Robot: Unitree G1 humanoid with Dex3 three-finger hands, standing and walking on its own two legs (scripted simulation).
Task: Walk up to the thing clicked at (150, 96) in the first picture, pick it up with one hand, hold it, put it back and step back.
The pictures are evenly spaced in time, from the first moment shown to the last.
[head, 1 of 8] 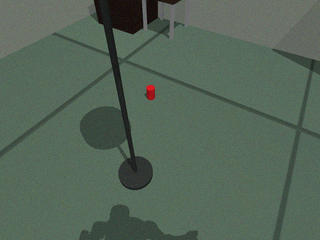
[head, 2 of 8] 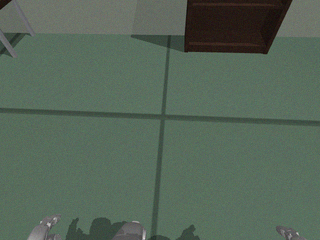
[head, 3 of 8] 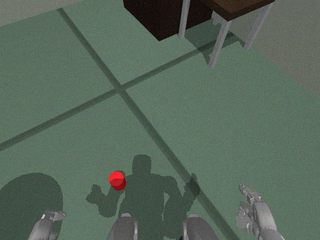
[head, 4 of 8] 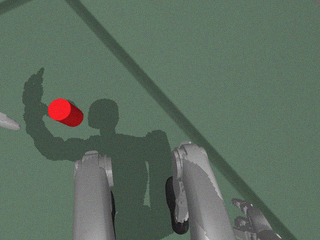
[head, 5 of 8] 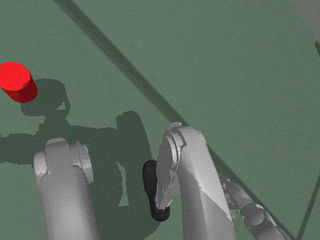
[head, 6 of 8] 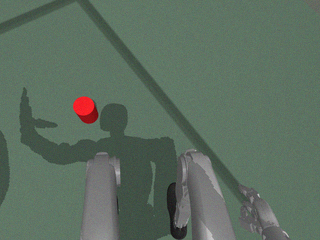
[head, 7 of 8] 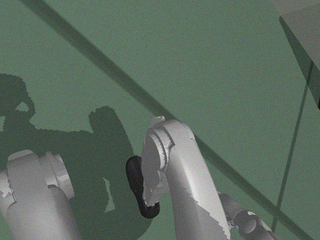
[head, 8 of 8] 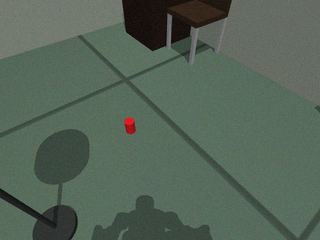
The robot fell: no
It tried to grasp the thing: yes
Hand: left
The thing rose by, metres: 0.70
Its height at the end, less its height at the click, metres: +0.00
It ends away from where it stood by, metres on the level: 0.03
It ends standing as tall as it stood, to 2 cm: yes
